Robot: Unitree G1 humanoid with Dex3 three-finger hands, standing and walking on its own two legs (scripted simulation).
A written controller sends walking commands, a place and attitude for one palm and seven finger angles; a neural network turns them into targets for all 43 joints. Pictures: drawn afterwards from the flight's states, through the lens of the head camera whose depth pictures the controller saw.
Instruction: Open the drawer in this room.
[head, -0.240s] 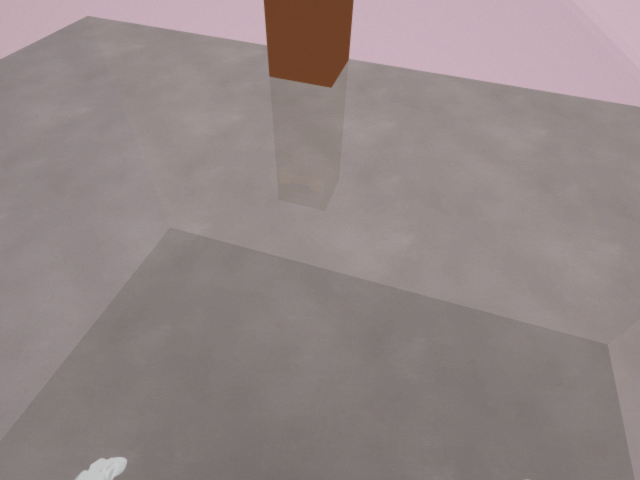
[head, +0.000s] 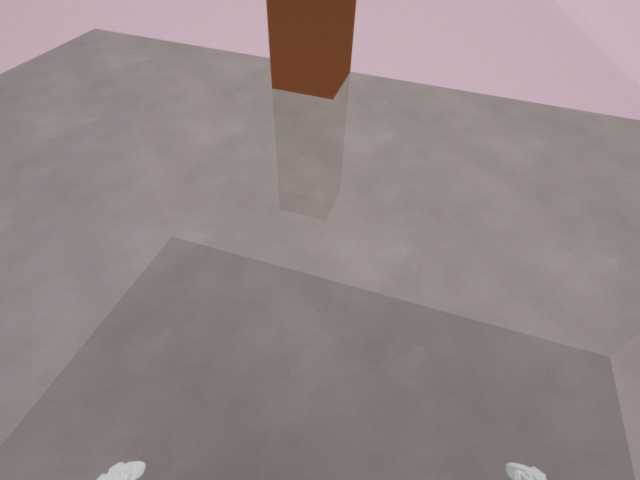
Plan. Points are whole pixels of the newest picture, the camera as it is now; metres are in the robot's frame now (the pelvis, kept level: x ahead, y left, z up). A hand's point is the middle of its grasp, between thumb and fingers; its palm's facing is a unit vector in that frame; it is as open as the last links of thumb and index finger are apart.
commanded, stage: stand and wait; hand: left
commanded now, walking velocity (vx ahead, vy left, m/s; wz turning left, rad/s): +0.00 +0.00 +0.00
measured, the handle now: out of the picture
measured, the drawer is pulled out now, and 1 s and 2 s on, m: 0.00 0.00 0.00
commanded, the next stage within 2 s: turn or walk to find it in 0.66 s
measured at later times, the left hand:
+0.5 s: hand out of the picture +0.05 +0.24 -0.15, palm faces -0.04 -0.94 -0.34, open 7.4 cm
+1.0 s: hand out of the picture +0.03 +0.21 -0.17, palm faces +0.05 -0.96 -0.26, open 7.4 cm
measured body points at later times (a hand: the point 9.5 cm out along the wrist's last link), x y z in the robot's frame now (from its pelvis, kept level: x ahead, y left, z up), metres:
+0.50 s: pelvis -0.02 -0.01 +0.00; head -0.01 -0.01 +0.45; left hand +0.05 +0.29 -0.13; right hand +0.05 -0.31 -0.13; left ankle -0.02 +0.10 -0.74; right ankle -0.02 -0.14 -0.74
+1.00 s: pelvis -0.03 -0.01 -0.01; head -0.01 +0.00 +0.44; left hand +0.03 +0.26 -0.15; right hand +0.05 -0.27 -0.15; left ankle -0.02 +0.10 -0.74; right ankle -0.02 -0.14 -0.74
